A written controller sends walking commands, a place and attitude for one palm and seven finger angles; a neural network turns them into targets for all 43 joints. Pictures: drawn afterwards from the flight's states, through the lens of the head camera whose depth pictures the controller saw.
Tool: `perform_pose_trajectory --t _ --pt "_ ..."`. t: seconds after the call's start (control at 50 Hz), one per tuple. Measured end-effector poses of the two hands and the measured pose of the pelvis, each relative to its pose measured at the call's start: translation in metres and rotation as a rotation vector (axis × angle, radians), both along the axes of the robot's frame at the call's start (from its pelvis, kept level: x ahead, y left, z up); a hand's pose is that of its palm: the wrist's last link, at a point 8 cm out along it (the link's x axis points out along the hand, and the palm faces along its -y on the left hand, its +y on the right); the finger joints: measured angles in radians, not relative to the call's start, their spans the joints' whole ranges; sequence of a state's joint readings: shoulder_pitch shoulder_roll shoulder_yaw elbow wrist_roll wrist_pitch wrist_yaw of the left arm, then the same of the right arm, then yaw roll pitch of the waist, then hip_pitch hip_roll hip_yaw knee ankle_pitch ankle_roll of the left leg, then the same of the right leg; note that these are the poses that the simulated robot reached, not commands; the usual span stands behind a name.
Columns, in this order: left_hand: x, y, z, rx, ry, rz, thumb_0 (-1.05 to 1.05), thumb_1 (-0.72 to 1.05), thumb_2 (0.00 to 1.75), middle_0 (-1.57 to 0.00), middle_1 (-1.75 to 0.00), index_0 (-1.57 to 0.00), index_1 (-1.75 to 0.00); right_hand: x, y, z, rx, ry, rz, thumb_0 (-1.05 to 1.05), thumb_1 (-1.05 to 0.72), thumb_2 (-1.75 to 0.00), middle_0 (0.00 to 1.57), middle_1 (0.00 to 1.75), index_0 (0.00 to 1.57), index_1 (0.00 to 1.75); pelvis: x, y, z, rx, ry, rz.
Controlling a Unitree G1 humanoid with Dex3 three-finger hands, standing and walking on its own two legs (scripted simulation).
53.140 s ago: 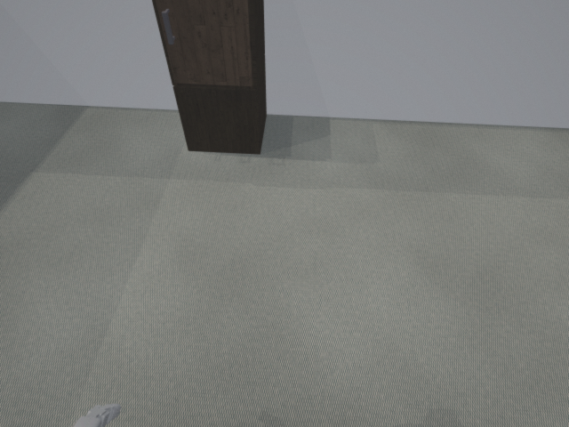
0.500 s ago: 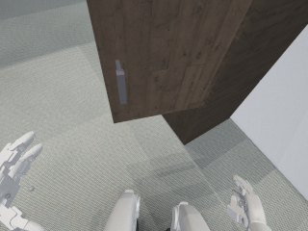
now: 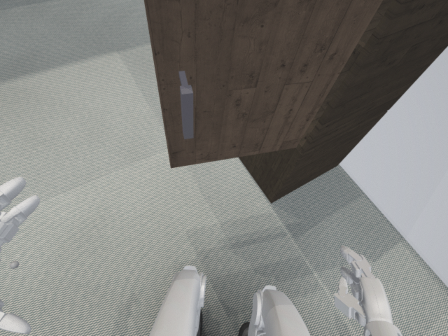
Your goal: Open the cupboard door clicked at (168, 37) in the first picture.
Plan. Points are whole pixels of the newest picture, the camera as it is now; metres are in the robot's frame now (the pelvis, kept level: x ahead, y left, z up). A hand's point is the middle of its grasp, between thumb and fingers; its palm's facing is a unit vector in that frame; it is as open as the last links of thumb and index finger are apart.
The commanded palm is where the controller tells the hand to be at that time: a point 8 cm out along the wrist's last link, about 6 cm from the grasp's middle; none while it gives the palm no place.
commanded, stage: draw the hand back to the body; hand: left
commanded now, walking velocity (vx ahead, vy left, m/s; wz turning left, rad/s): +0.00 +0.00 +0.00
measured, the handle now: (185, 106) +0.49 +0.15 +0.07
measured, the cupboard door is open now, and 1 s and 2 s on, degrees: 73 73 73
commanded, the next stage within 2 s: step back with the hand held close in 1.54 s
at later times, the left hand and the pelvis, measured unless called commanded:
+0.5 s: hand out of the picture +0.19 +0.28 +0.15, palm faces +0.06 -0.99 -0.12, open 16.1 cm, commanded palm +0.15 +0.34 +0.18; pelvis +0.03 +0.00 +0.08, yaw +3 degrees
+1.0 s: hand out of the picture +0.25 +0.26 +0.27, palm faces +0.48 -0.76 -0.45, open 11.0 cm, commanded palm +0.19 +0.30 +0.30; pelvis +0.08 -0.02 +0.14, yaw +3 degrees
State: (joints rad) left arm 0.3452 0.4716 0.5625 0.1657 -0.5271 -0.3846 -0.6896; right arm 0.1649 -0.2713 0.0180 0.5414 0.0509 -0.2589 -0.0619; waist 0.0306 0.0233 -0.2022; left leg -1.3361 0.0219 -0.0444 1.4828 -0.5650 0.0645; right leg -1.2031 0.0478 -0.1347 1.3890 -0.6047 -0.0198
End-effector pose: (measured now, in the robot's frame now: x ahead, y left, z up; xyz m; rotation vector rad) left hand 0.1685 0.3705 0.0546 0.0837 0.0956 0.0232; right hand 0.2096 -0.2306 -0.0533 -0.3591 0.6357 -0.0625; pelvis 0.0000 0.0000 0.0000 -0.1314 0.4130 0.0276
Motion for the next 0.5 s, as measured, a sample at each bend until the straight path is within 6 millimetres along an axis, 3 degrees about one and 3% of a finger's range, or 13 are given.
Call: perform_pose_trajectory --t 0.1,0.2,0.28,0.38,0.5 --pt "0.004 -0.012 0.013 -0.002 0.002 -0.039 -0.01 -0.5 0.3 -0.15 -0.3 -0.15 -0.3 -0.003 0.003 0.007 0.002 0.004 -0.006 0.01 -0.9 -0.9 0.2 0.3 0.21 0.3 0.0 0.002 0.006 -0.002 -0.022 0.005" --pt "0.001 -0.027 0.058 0.037 -0.014 -0.07 -0.01 -0.5 0.3 -0.15 -0.3 -0.15 -0.3 -0.005 0.011 0.03 0.037 0.003 -0.029 0.02 -0.9 -0.9 0.2 0.3 0.21 0.3 0.005 0.003 0.03 0.005 -0.057 0.017" --pt "-0.008 -0.021 0.089 0.059 -0.014 -0.003 -0.01 -0.5 0.3 -0.15 -0.3 -0.15 -0.3 -0.002 0.016 0.049 0.07 -0.014 -0.038 0.02 -0.9 -0.9 0.2 0.3 0.21 0.3 0.011 0.003 0.049 0.016 -0.085 0.029" --pt "-0.02 -0.011 0.097 0.024 0.009 0.11 -0.01 -0.5 0.3 -0.15 -0.3 -0.15 -0.3 0.005 0.015 0.066 0.079 -0.05 -0.023 0.01 -0.9 -0.9 0.2 0.3 0.21 0.3 0.019 0.001 0.063 0.024 -0.116 0.041" --pt "-0.007 -0.041 0.108 0.038 0.009 0.043 -0.01 -0.46 0.32 -0.15 -0.3 -0.14 -0.3 0.012 0.007 0.087 0.047 -0.082 -0.006 0.01 -0.9 -0.9 0.2 0.3 0.21 0.3 0.028 -0.002 0.077 0.036 -0.167 0.045"
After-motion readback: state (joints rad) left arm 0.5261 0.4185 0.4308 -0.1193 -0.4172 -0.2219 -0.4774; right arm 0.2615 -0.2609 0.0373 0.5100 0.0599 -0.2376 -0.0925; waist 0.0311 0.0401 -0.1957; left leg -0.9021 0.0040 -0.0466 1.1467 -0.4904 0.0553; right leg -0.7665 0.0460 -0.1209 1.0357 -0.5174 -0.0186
